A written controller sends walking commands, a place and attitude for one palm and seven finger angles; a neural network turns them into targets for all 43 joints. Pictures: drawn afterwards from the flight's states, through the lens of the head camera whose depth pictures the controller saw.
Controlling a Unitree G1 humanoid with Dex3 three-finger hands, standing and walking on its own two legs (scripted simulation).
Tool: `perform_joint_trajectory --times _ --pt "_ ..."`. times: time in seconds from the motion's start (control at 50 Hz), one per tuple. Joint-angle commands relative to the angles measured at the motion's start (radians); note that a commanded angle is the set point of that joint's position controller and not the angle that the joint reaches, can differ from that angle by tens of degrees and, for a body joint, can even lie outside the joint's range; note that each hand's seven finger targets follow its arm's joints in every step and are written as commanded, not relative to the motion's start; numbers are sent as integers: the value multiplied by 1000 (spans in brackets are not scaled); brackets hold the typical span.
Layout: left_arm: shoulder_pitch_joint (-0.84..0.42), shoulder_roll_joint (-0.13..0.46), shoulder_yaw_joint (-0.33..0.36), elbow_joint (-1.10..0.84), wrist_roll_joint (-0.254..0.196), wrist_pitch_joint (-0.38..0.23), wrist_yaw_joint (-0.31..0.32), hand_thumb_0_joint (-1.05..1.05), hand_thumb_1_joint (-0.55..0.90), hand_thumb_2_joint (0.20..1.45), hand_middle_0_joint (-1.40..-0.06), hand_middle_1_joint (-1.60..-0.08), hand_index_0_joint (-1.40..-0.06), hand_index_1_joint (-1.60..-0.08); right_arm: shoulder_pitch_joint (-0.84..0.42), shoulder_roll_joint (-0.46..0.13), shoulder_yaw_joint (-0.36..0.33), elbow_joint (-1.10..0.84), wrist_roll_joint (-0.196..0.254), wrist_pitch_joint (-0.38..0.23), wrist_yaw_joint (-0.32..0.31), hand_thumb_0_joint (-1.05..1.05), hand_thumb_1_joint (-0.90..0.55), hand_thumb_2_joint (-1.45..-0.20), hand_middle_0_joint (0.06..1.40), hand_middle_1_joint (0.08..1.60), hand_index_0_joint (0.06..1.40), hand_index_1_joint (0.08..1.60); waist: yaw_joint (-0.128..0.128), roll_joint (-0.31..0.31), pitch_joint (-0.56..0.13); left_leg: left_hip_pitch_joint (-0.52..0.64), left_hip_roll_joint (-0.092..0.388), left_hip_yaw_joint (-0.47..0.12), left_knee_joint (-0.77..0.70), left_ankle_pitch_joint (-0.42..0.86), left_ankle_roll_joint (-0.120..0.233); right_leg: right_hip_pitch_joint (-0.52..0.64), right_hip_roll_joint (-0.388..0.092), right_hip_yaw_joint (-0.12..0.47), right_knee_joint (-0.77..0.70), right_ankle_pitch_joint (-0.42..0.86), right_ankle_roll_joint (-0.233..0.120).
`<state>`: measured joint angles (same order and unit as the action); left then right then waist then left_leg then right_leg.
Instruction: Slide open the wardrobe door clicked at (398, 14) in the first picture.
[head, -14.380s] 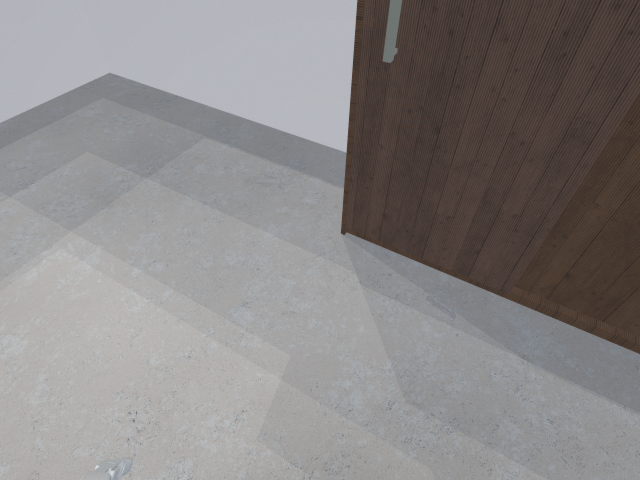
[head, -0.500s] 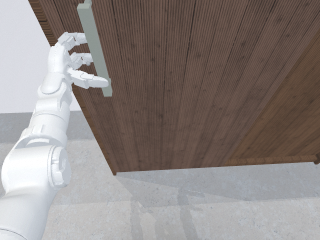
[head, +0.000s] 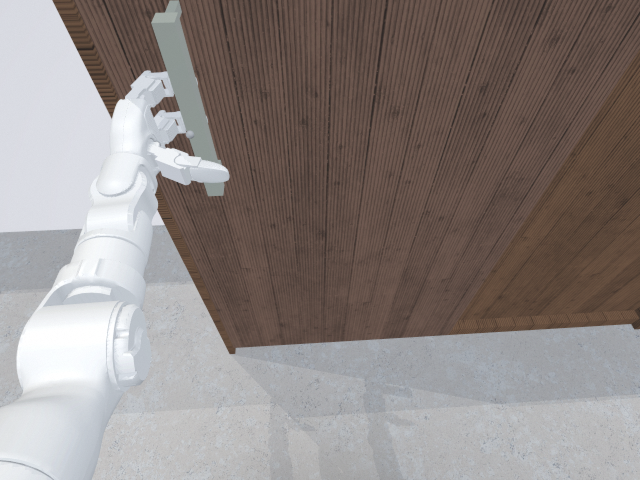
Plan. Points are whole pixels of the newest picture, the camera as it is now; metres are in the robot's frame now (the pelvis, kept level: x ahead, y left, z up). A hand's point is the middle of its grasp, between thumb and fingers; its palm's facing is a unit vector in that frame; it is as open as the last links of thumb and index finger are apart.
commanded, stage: slide the fingers in behind the handle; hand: left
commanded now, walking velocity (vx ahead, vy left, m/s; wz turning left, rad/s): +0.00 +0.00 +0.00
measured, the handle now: (197, 111) +0.54 +0.14 +0.17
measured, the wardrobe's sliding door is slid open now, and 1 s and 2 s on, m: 0.00 0.00 0.00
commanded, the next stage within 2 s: grip the handle and tug to test in 1.34 s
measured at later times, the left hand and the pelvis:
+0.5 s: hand (200, 132) +0.49 +0.13 +0.17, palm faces +0.02 -1.00 +0.00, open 13.9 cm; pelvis +0.01 -0.01 +0.00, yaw +0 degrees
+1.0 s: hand (214, 133) +0.49 +0.11 +0.17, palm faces +0.01 -1.00 +0.00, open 14.0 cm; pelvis +0.00 +0.00 +0.00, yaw +0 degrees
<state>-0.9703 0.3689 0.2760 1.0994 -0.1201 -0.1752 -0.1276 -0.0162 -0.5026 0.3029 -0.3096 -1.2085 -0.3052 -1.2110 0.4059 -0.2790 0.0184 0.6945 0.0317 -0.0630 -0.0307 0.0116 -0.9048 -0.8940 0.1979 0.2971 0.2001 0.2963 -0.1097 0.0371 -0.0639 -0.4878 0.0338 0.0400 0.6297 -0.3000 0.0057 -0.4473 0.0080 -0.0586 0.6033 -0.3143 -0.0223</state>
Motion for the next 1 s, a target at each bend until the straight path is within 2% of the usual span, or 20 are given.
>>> perform_joint_trajectory --times 0.0,0.04,0.06,0.08,0.2,0.22,0.26,0.34,0.42,0.46,0.52,0.58,0.6,0.66,0.72,0.74,0.8,0.9,0.96,0.98 --pt "-536 155 -3 -262 -23 -54 13 0 -500 300 -300 -1200 -300 -1200 59 -143 -56 -85 -1 -31 -17 0 -900 -900 200 300 200 300 -12 -4 -366 271 -25 -49 -43 275 32 83 26 24 -72 339 3" --pt "-527 184 24 -265 -8 -48 32 0 -500 300 -300 -1200 -300 -1200 57 -140 -57 -82 0 -28 -15 0 -900 -900 200 300 200 300 -2 -13 -362 263 -25 -51 -46 277 32 86 27 26 -69 348 4" --pt "-551 166 4 -285 -2 -50 39 0 -500 300 -300 -1200 -300 -1200 52 -135 -54 -82 -1 -29 -14 0 -900 -900 200 300 200 300 -10 -1 -358 268 -27 -49 -47 283 32 84 26 26 -69 355 5" --pt "-533 171 21 -285 1 -50 48 0 -500 300 -300 -1200 -300 -1200 51 -133 -57 -82 -3 -30 -12 0 -900 -900 200 300 200 300 1 -1 -367 272 -27 -48 -44 296 31 90 26 26 -66 365 3" --pt "-464 212 57 -273 15 -44 63 0 -500 300 -300 -1200 -300 -1200 44 -132 -56 -98 -3 -14 -13 0 -900 -900 200 300 200 300 15 -59 -378 232 -34 -25 -44 324 39 174 21 35 -62 453 7" --pt "-452 195 40 -261 17 -37 57 0 -500 300 -300 -1200 -300 -1200 33 -128 -52 -101 -1 -11 -12 0 -900 -900 200 300 200 300 17 -38 -360 223 -36 -23 -47 315 38 166 20 37 -63 453 7" --pt "-498 154 3 -269 13 -30 50 0 -500 300 -300 -1200 -300 -1200 28 -125 -52 -102 2 -9 -13 0 -900 -900 200 300 200 300 -4 -36 -336 234 -35 -21 -48 289 39 139 21 38 -75 429 9" --pt "-497 215 60 -281 -6 -31 41 0 -500 300 -300 -1200 -300 -1200 28 -130 -55 -103 2 -2 -22 0 -900 -900 200 300 200 300 9 -59 -379 227 -39 -16 -48 303 43 198 18 50 -75 478 12" --pt "-522 130 -20 -305 -3 -41 28 0 -500 300 -300 -1200 -300 -1200 26 -119 -53 -97 2 -6 -19 0 -900 -900 200 300 200 300 -10 -4 -362 258 -40 -21 -42 313 41 150 18 41 -77 463 10" --pt "-480 152 3 -291 -6 -36 28 0 -500 300 -300 -1200 -300 -1200 26 -124 -55 -94 3 -5 -18 0 -900 -900 200 300 200 300 3 -8 -375 262 -39 -23 -42 311 39 155 19 42 -78 454 8" --pt "-482 97 -32 -293 -20 -22 27 0 -500 300 -300 -1200 -300 -1200 22 -122 -58 -93 5 -5 -16 0 -900 -900 200 300 200 300 -4 -24 -370 267 -39 -26 -46 316 39 152 21 36 -81 456 8" --pt "-478 125 1 -324 -26 -14 39 0 -500 300 -300 -1200 -300 -1200 18 -127 -59 -96 4 -4 -14 0 -900 -900 200 300 200 300 10 -17 -393 274 -40 -25 -49 329 38 169 21 37 -80 467 6" --pt "-473 148 17 -308 -22 -13 49 0 -500 300 -300 -1200 -300 -1200 25 -129 -59 -90 1 0 -16 0 -900 -900 200 300 200 300 10 -50 -375 257 -41 -28 -50 324 40 180 20 34 -81 461 7" --pt "-497 141 8 -303 -4 -16 68 0 -500 300 -300 -1200 -300 -1200 18 -123 -56 -91 1 0 -14 0 -900 -900 200 300 200 300 3 -52 -334 232 -40 -25 -59 285 41 158 19 36 -86 429 10" --pt "-513 127 -10 -300 11 -32 84 0 -500 300 -300 -1200 -300 -1200 15 -119 -55 -89 -1 -2 -13 0 -900 -900 200 300 200 300 0 -26 -337 241 -40 -28 -59 272 39 143 18 38 -86 402 8" --pt "-534 103 -29 -298 13 -36 86 0 -500 300 -300 -1200 -300 -1200 20 -118 -55 -87 -2 -4 -11 0 -900 -900 200 300 200 300 -9 -36 -336 250 -38 -32 -58 274 38 132 20 35 -84 397 7" --pt "-515 57 -54 -295 5 -41 86 0 -500 300 -300 -1200 -300 -1200 20 -118 -57 -89 -3 -10 -8 0 -900 -900 200 300 200 300 -5 -2 -369 289 -36 -35 -53 295 33 119 23 32 -81 390 2" --pt "-560 81 -39 -241 3 -38 86 0 -500 300 -300 -1200 -300 -1200 36 -126 -57 -71 -3 -15 -13 0 -900 -900 200 300 200 300 -19 -66 -340 252 -34 -41 -58 253 36 111 22 31 -86 360 7" --pt "-585 68 -46 -245 4 -45 88 0 -500 300 -300 -1200 -300 -1200 36 -121 -55 -67 -5 -22 -10 0 -900 -900 200 300 200 300 -20 -21 -360 271 -35 -43 -53 270 33 97 23 34 -81 366 5" --pt "-578 92 -25 -249 6 -51 91 0 -500 300 -300 -1200 -300 -1200 39 -122 -57 -63 -6 -23 -9 0 -900 -900 200 300 200 300 -12 -19 -375 277 -33 -44 -50 274 30 102 23 33 -78 365 3"
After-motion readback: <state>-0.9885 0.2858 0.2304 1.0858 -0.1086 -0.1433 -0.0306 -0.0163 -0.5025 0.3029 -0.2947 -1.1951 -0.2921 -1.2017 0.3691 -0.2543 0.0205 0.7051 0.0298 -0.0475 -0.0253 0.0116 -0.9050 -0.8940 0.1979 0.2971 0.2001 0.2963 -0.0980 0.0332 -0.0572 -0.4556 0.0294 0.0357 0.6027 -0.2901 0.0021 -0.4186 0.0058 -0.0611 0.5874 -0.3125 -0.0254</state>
